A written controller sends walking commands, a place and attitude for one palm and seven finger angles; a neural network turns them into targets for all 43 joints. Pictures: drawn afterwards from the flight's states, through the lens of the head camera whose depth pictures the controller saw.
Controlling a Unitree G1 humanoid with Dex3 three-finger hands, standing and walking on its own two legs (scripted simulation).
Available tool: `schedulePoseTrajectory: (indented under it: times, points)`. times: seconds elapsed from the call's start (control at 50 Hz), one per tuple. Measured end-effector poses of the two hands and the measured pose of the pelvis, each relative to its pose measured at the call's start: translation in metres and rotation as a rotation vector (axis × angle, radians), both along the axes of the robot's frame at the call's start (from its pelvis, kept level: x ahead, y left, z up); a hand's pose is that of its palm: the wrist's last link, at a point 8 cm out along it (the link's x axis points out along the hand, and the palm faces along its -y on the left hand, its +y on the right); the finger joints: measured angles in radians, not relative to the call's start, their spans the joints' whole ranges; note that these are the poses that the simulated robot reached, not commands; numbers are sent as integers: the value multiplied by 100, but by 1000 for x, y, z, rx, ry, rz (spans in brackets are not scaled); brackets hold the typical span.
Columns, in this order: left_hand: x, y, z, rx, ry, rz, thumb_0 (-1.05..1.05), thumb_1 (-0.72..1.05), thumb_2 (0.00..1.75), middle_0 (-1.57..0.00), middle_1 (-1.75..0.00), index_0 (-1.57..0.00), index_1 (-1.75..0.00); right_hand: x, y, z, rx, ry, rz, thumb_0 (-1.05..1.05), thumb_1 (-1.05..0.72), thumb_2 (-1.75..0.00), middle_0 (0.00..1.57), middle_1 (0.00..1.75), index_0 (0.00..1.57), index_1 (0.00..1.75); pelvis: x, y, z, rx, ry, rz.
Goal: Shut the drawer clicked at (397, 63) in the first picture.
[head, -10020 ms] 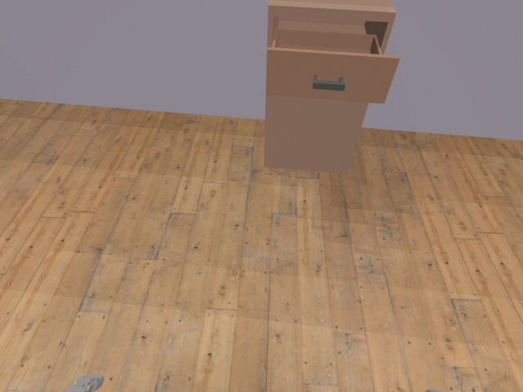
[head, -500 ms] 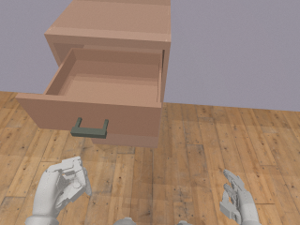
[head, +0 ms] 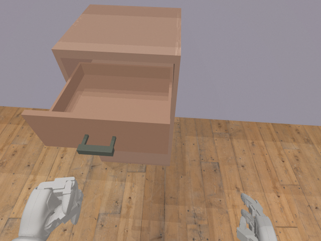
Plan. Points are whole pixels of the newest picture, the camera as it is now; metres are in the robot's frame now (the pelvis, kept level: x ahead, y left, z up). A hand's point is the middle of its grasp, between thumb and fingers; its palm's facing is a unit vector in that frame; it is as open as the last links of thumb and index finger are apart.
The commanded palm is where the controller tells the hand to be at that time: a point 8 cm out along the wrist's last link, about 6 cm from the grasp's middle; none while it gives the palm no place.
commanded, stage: raise the hand and make a fist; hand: left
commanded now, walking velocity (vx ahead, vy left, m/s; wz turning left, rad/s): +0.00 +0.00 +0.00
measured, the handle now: (97, 144) +0.38 +0.22 -0.01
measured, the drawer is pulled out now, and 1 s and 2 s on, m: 0.29 0.29 0.29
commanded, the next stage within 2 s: bring the fist close to the handle in 0.22 s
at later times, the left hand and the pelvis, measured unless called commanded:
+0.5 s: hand (83, 204) +0.18 +0.17 +0.07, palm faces +0.03 -1.00 -0.06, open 3.3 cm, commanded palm +0.17 +0.23 +0.07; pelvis -0.01 -0.01 +0.00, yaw +0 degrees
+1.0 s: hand (99, 191) +0.23 +0.17 +0.02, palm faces -0.02 -1.00 -0.06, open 3.3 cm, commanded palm +0.21 +0.23 +0.02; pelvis -0.01 -0.01 -0.03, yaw +0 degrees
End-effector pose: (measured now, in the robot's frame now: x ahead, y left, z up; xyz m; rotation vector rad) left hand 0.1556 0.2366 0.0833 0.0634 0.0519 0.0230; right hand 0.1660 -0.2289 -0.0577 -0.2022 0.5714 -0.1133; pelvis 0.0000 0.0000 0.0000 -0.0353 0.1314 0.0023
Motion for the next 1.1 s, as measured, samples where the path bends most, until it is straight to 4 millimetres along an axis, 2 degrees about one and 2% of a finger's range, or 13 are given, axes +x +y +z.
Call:
schedulePoseTrajectory:
  times: [0.14, 0.4, 0.68, 0.88, 1.1]
  points:
    - [0, -2, 2, 7, -14, 7, 2, 90, 90, -140, -160, -140, -159, -4, -6, 2, -4, -13, -9, 2, -90, -90, 20, 30, 20, 30, -3, -3, 0, 3, -5, -2]
    - [0, -8, 0, 4, -14, 6, 2, 90, 90, -140, -160, -140, -160, -1, -1, 1, 17, -29, 13, 2, -90, -90, 20, 30, 20, 30, -5, -6, 1, 6, -7, 1]
    - [27, -15, -28, -5, -8, -22, 2, 90, 90, -140, -160, -140, -160, -11, -10, -17, -7, 35, 8, 1, -90, -90, 20, 30, 21, 30, -8, -9, -10, 11, 43, -3]
    - [42, -9, -49, -2, -2, -17, 2, 90, 90, -140, -160, -140, -160, -22, -20, -33, -27, 96, -15, 1, -90, -90, 20, 30, 20, 30, -10, -11, -20, 11, 87, -8]
    - [65, -17, -72, -10, -15, -46, 2, 90, 90, -140, -160, -140, -160, -25, -20, -53, -27, 130, -11, 1, -90, -90, 20, 30, 20, 30, -16, -10, -36, 14, 135, -15]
